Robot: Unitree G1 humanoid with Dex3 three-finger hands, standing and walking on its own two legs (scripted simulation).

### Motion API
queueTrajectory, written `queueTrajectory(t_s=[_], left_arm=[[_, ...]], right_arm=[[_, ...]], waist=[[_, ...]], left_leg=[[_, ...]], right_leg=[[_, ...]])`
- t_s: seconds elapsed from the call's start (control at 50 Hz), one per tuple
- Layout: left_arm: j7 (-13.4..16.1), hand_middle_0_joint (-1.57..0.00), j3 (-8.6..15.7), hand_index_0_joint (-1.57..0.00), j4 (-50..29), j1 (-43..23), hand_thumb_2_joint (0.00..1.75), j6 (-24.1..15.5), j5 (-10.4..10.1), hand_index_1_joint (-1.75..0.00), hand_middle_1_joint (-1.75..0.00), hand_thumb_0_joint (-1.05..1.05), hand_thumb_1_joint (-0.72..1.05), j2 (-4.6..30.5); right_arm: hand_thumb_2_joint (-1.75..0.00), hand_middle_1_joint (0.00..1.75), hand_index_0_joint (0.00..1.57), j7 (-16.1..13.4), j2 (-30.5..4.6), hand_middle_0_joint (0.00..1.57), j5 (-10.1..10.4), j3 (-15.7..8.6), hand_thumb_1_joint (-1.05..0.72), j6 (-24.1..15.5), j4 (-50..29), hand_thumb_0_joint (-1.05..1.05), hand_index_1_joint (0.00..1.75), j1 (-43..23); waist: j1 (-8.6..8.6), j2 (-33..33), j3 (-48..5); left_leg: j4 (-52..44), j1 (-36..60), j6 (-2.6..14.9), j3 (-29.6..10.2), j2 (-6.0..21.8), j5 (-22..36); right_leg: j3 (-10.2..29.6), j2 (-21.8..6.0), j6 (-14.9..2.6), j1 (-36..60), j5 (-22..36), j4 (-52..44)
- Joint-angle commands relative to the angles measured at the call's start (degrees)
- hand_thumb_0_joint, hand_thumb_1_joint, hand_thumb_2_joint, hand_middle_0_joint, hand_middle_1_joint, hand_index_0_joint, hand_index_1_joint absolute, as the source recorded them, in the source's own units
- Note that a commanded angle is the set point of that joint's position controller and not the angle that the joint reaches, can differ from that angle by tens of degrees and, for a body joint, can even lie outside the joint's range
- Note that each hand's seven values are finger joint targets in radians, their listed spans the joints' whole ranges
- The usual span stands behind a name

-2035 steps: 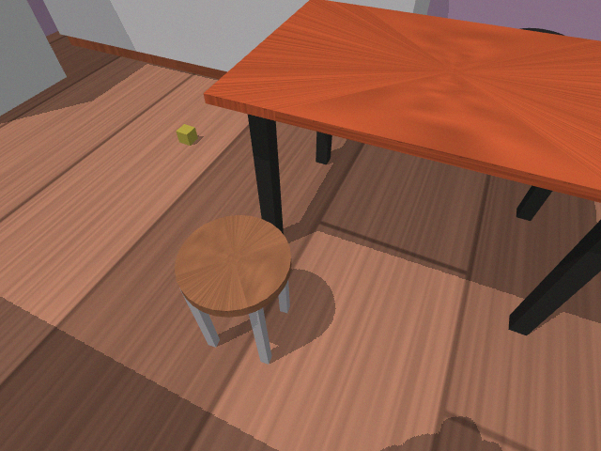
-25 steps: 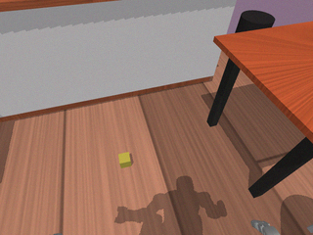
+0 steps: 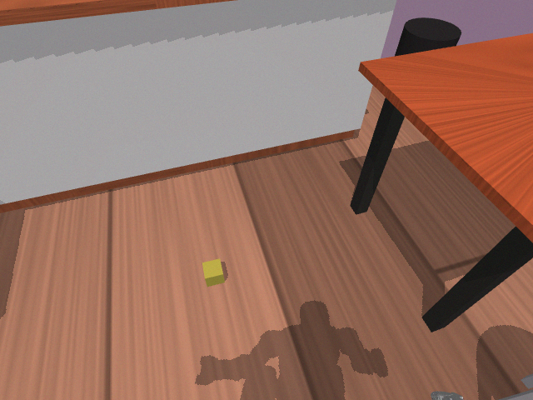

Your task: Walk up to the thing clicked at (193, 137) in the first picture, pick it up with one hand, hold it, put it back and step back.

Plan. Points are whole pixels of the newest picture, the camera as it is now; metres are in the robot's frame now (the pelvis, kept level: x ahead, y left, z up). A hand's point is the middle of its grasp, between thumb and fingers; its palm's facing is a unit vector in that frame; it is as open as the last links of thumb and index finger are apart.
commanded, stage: stand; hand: left
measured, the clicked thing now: (213, 272) +0.69 +0.21 -0.75
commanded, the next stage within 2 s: walk up in 0.60 s
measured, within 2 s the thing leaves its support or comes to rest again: neither
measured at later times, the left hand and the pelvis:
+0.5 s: hand out of the picture +0.06 +0.25 -0.16, palm faces -0.03 -0.94 -0.34, open 7.4 cm; pelvis -0.01 +0.00 +0.00, yaw +0 degrees
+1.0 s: hand out of the picture +0.09 +0.31 -0.17, palm faces -0.01 -0.94 -0.35, open 7.4 cm; pelvis +0.08 +0.03 -0.01, yaw +1 degrees
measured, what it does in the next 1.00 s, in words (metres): lifts its right foot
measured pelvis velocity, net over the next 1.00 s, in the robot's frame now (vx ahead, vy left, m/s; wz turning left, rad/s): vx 0.08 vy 0.03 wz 0.01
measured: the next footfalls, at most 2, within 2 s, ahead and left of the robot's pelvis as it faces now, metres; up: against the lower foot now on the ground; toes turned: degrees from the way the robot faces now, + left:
right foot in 1.26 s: +0.31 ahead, -0.11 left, +0.00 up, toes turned +0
left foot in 1.60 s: +0.36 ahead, +0.14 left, +0.00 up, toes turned +2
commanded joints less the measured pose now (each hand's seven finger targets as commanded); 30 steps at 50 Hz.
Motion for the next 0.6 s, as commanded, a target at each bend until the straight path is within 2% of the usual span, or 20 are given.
queueTrajectory(t_s=[0.0, 0.04, 0.06, 0.12, 0.16, 0.2, 0.24, 0.3, 0.32, 0.42, 0.46, 0.56, 0.58], left_arm=[[0.9, -0.20, 2.1, -0.20, -3.6, -2.5, 0.90, -0.9, -0.4, -0.30, -0.30, 0.00, 0.90, 12.3], [0.9, -0.20, 2.1, -0.20, -3.3, -2.0, 0.90, -0.8, -0.3, -0.30, -0.30, 0.00, 0.90, 12.2], [0.9, -0.20, 2.1, -0.20, -3.4, -1.8, 0.90, -0.9, -0.1, -0.30, -0.30, 0.00, 0.90, 12.5], [0.9, -0.20, 2.0, -0.20, -3.3, -1.3, 0.90, -1.0, -0.3, -0.30, -0.30, 0.00, 0.90, 12.4], [0.9, -0.20, 1.9, -0.20, -3.6, -1.2, 0.90, -1.1, -0.2, -0.30, -0.30, 0.00, 0.90, 12.4], [0.9, -0.20, 1.9, -0.20, -3.7, -1.4, 0.90, -1.1, -0.4, -0.30, -0.30, 0.00, 0.90, 12.4], [0.9, -0.20, 1.8, -0.20, -3.7, -0.9, 0.90, -1.1, -0.4, -0.30, -0.30, 0.00, 0.90, 12.3], [0.8, -0.20, 1.8, -0.20, -3.6, -0.6, 0.90, -0.8, -0.4, -0.30, -0.30, 0.00, 0.90, 12.4], [0.9, -0.20, 1.8, -0.20, -3.7, -0.7, 0.90, -0.9, -0.3, -0.30, -0.30, 0.00, 0.90, 12.8], [0.8, -0.20, 1.6, -0.20, -3.7, -0.1, 0.90, -0.8, -0.4, -0.30, -0.30, 0.00, 0.90, 12.5], [0.8, -0.20, 1.7, -0.20, -3.8, 0.0, 0.90, -0.8, -0.3, -0.30, -0.30, 0.00, 0.90, 12.8], [0.9, -0.20, 1.7, -0.20, -4.0, 0.0, 0.90, -0.9, -0.6, -0.30, -0.30, 0.00, 0.90, 12.7], [-0.2, -0.20, 4.5, -0.20, -6.1, 4.0, 0.90, -1.2, 0.1, -0.30, -0.30, 0.00, 0.90, 15.8]], right_arm=[[-0.90, 0.30, 0.20, -0.5, -12.3, 0.20, 0.0, -2.2, -0.90, -1.5, -3.3, 0.00, 0.30, -2.6], [-0.90, 0.30, 0.20, -0.5, -12.6, 0.20, -0.1, -2.3, -0.90, -1.4, -3.1, 0.00, 0.30, -2.4], [-0.90, 0.30, 0.20, -0.4, -12.3, 0.20, -0.1, -2.3, -0.90, -1.5, -3.2, 0.00, 0.30, -2.5], [-0.90, 0.30, 0.20, -0.3, -12.3, 0.20, 0.0, -2.3, -0.90, -1.4, -3.0, 0.00, 0.30, -2.0], [-0.90, 0.30, 0.20, -0.3, -12.5, 0.20, 0.0, -2.3, -0.90, -1.6, -3.1, 0.00, 0.30, -2.0], [-0.90, 0.30, 0.20, -0.4, -12.5, 0.20, -0.1, -2.2, -0.90, -1.6, -2.9, 0.00, 0.30, -0.9], [-0.90, 0.30, 0.20, -0.4, -12.7, 0.20, 0.0, -2.2, -0.90, -1.6, -2.9, 0.00, 0.30, -1.2], [-0.90, 0.30, 0.20, -0.5, -12.6, 0.20, 0.1, -2.0, -0.90, -1.4, -2.7, 0.00, 0.30, -0.7], [-0.90, 0.30, 0.20, -0.5, -12.6, 0.20, 0.0, -2.0, -0.90, -1.5, -2.8, 0.00, 0.30, -0.6], [-0.90, 0.30, 0.20, -0.4, -12.7, 0.20, 0.1, -1.9, -0.90, -1.4, -2.5, 0.00, 0.30, -0.2], [-0.90, 0.30, 0.20, -0.5, -12.8, 0.20, 0.1, -2.0, -0.90, -1.5, -2.7, 0.00, 0.30, -0.7], [-0.90, 0.30, 0.20, -0.6, -12.7, 0.20, 0.2, -1.8, -0.90, -1.6, -2.7, 0.00, 0.30, 0.2], [-0.90, 0.30, 0.20, 0.7, -15.9, 0.20, -0.5, -4.2, -0.90, -2.1, -5.7, 0.00, 0.30, 3.2]], waist=[[-0.47, 0.1, -4.8], [-0.42, 0.7, -3.1], [-0.19, -0.8, -4.2], [-0.32, -1.0, -3.4], [-0.32, -0.2, -5.0], [-0.69, 0.4, -5.0], [-0.27, 0.5, -5.0], [-0.42, 0.2, -4.1], [-0.42, 0.1, -4.8], [-0.38, -0.1, -3.8], [-0.14, 0.1, -5.0], [-0.32, 0.0, -5.2], [0.10, 0.0, -9.6]], left_leg=[[-3.1, 1.3, 1.60, -4.5, 6.5, 6.3], [-4.2, -0.8, 1.57, -5.0, 6.1, 0.3], [-3.7, 0.0, 1.62, -5.2, 6.5, 3.6], [-3.4, 0.1, 1.52, -5.0, 6.2, 3.6], [-2.7, 1.5, 1.73, -4.9, 6.5, 6.7], [-3.0, 0.5, 1.46, -4.8, 6.3, 6.1], [-2.6, 0.7, 1.56, -5.0, 6.5, 7.0], [-3.2, -0.1, 1.46, -5.0, 6.3, 4.1], [-2.9, 0.1, 1.58, -5.0, 6.4, 5.6], [-3.2, -0.6, 1.47, -5.2, 6.2, 3.9], [-2.6, 0.9, 1.49, -5.1, 6.4, 7.0], [-2.0, 1.1, 1.52, -4.8, 6.5, 10.1], [1.4, 1.8, 4.99, -4.3, 3.3, -17.7]], right_leg=[[3.7, -6.1, -1.93, -1.7, 5.5, -2.7], [3.6, -5.9, -1.93, -2.3, 0.8, -3.3], [3.5, -6.1, -2.04, -1.7, 2.9, -2.9], [3.6, -6.0, -2.00, -3.0, 2.5, -3.3], [3.7, -6.3, -2.06, -2.2, 5.9, -2.7], [3.6, -6.1, -1.99, -2.0, 5.0, -2.6], [3.8, -6.3, -2.08, -1.8, 5.7, -2.5], [3.7, -6.1, -2.11, -2.5, 3.7, -2.5], [3.7, -6.3, -2.31, -1.8, 4.7, -2.2], [3.7, -6.1, -2.25, -2.6, 2.7, -2.8], [3.9, -6.3, -2.56, -2.3, 5.3, -2.0], [3.8, -6.4, -2.39, -1.4, 8.4, -1.6], [2.4, -2.4, -4.61, -0.2, -17.1, 1.4]])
